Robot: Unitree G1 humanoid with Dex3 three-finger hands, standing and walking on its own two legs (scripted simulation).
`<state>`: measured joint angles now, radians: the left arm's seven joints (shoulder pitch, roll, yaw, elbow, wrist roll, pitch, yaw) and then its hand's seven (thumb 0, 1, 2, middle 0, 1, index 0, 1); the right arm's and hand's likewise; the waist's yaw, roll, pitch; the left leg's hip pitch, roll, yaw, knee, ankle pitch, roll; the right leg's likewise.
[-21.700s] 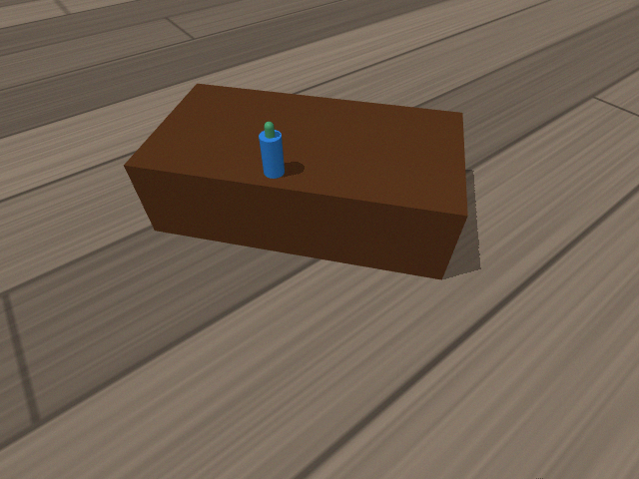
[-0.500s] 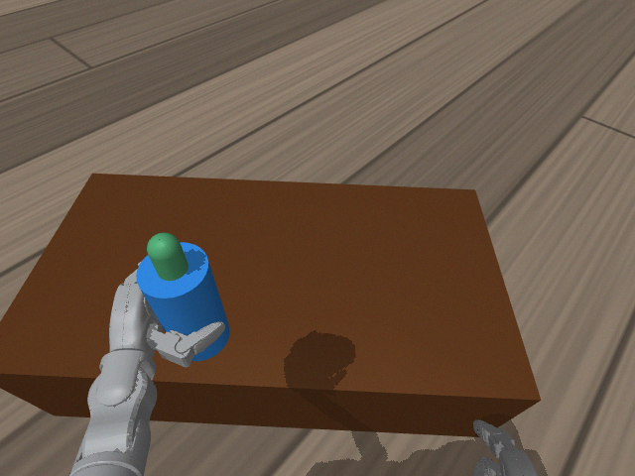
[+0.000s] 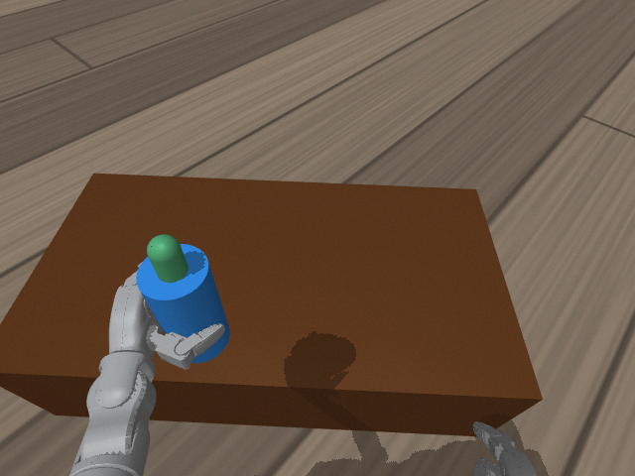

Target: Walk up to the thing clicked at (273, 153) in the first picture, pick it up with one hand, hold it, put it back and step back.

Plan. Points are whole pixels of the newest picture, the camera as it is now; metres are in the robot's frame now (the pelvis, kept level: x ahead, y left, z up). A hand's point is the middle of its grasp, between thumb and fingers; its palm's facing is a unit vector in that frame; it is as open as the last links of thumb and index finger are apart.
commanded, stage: hold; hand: left
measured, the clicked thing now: (184, 296) +0.32 +0.17 +0.07
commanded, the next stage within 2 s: crouch in 0.52 s
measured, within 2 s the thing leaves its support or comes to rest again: neither
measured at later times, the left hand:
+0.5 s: hand (187, 307) +0.32 +0.17 +0.04, palm faces +0.07 -1.00 -0.02, open 10.6 cm
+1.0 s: hand (197, 316) +0.34 +0.18 -0.03, palm faces +0.05 -1.00 +0.02, open 10.6 cm
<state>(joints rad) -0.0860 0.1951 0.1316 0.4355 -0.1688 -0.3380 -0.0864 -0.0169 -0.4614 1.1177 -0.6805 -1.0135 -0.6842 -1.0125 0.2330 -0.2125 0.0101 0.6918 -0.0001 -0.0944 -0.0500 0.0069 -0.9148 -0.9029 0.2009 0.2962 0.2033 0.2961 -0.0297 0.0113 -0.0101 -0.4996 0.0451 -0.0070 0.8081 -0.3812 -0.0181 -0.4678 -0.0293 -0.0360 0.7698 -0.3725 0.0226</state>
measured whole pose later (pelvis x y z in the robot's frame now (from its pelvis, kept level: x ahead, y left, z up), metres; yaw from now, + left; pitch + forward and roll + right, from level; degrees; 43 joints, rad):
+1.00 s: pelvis -0.01 +0.00 -0.03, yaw +0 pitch +12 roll -1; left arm -0.30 0.23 0.23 0.76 -0.18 -0.50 -0.17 -0.02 -0.43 1.09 -0.68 -1.00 -0.68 -1.00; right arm 0.21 -0.23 -0.01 0.69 -0.02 -0.11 -0.02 0.00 -0.89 -0.90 0.20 0.30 0.21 0.30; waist -0.06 -0.02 -0.03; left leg -0.78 0.05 -0.02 1.00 -0.43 -0.02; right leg -0.75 -0.03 -0.04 0.97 -0.43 0.02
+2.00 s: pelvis -0.04 +0.00 -0.19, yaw -2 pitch +32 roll -4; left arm -0.62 0.36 0.35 0.94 -0.11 -0.54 -0.14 -0.02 -0.46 1.11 -0.68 -1.01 -0.69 -1.00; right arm 0.18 -0.23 0.01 0.71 -0.05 -0.05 0.03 0.00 -0.95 -0.91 0.20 0.30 0.20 0.30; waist -0.13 0.02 -0.18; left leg -1.62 0.05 -0.07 1.69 -0.63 -0.02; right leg -1.57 -0.02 -0.05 1.64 -0.62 0.02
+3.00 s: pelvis -0.06 +0.00 -0.28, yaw -3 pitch +35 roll -4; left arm -0.69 0.41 0.40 0.94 -0.09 -0.53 -0.18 -0.02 -0.47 1.13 -0.69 -1.01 -0.69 -1.01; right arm 0.16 -0.26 0.04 0.68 -0.05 -0.03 0.03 0.00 -0.93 -0.91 0.20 0.30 0.20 0.30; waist -0.15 0.02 -0.17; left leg -1.94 0.03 -0.08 1.99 -0.67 -0.03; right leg -1.89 -0.03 -0.03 1.95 -0.67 0.02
